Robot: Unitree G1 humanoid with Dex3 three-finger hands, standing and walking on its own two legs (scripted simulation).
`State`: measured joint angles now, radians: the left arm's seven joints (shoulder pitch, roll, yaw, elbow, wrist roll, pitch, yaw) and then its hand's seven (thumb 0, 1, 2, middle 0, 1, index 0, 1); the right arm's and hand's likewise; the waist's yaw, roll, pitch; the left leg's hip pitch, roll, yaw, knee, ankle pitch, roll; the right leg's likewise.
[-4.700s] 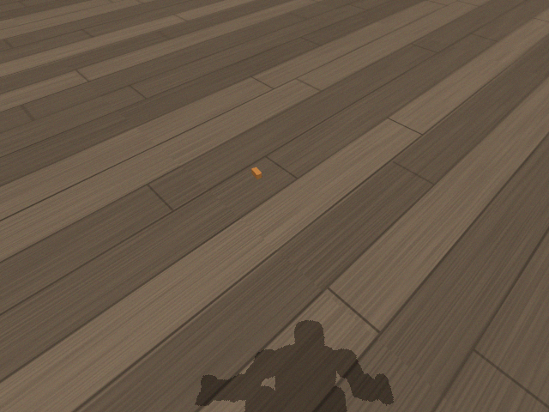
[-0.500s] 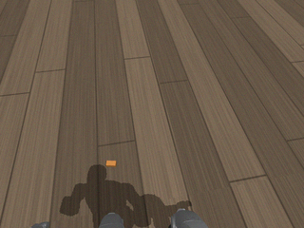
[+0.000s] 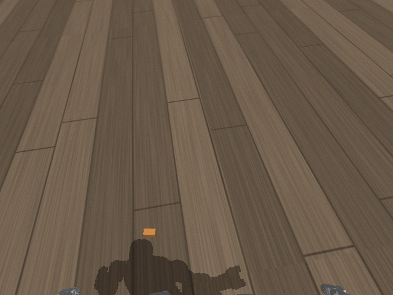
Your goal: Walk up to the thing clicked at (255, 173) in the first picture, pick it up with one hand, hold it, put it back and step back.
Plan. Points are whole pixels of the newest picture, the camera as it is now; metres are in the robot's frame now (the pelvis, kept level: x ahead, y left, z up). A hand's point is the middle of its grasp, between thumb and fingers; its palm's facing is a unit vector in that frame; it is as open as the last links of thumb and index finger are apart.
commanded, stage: walk up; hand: left
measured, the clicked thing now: (149, 232) +0.50 +0.28 -0.74
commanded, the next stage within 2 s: stand in 1.38 s
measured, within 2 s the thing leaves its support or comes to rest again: neither
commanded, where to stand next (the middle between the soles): +0.12 +0.02 m, yaw +1 degrees
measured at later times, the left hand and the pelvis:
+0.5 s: hand out of the picture +0.10 +0.27 -0.13, palm faces +0.00 -0.95 -0.32, open 7.4 cm; pelvis +0.00 +0.03 +0.02, yaw +0 degrees
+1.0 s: hand out of the picture +0.08 +0.29 -0.13, palm faces +0.01 -0.94 -0.34, open 7.4 cm; pelvis +0.02 +0.04 +0.03, yaw +1 degrees
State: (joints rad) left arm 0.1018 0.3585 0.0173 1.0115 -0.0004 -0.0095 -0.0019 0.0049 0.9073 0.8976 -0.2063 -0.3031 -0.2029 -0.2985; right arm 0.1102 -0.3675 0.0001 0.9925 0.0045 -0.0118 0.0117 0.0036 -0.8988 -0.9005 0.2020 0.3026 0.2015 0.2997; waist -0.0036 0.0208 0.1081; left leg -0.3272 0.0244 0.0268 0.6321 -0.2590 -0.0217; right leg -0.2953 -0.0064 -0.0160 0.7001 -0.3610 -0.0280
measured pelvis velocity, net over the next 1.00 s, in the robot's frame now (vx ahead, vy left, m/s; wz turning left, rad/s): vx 0.02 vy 0.04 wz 0.01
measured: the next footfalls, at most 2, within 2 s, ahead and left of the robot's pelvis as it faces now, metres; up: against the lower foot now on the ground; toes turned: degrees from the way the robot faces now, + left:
none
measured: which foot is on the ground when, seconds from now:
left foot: down 0.00-1.00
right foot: down 0.00-1.00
